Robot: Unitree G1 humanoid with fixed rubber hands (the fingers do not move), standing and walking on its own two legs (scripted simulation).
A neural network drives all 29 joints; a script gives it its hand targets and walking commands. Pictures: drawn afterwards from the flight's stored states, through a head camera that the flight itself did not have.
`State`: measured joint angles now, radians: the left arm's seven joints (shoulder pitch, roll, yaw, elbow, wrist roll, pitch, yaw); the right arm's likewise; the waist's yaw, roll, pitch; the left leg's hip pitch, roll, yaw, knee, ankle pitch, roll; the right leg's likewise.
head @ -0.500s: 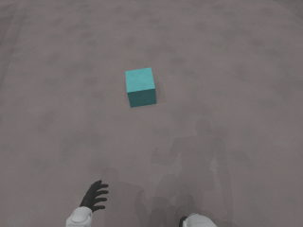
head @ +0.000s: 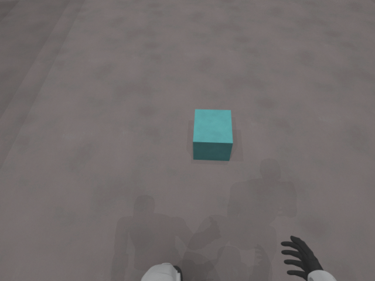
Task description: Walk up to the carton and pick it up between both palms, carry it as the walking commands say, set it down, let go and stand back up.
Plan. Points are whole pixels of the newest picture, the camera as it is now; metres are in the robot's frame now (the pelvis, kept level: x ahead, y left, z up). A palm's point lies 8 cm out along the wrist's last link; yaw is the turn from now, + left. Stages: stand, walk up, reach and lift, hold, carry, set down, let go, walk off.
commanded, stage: walk up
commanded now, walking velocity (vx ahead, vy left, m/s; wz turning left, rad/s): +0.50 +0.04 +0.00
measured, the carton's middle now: (212, 134) +0.97 +0.04 -0.66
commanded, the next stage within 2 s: none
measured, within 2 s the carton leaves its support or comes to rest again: neither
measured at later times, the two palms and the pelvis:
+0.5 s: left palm (143, 168) +0.38 +0.21 -0.09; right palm out of the picture +0.15 -0.25 -0.14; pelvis +0.24 -0.02 +0.01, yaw +2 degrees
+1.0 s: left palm (127, 184) +0.35 +0.26 -0.14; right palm (275, 141) +0.54 -0.17 -0.13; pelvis +0.43 +0.05 +0.00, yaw +0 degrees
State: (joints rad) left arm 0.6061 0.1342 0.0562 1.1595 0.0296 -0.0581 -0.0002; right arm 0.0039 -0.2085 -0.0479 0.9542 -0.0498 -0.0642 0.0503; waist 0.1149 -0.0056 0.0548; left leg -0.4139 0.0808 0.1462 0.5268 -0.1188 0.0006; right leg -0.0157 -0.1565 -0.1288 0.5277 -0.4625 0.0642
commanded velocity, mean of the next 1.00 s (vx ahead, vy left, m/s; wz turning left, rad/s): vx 0.41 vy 0.04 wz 0.01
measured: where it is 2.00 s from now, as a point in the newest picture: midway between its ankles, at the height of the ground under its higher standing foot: (203, 211)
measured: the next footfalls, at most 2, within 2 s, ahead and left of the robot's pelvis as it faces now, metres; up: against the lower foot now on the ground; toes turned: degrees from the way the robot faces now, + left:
right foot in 0.40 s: +0.34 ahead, -0.11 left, +0.00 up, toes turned -9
left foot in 0.88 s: +0.53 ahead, +0.17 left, +0.00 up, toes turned +10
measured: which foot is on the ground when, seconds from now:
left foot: down 0.00-0.42, up 0.44-0.86, down 0.88-1.00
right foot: up 0.00-0.38, down 0.40-0.88, up 0.90-1.00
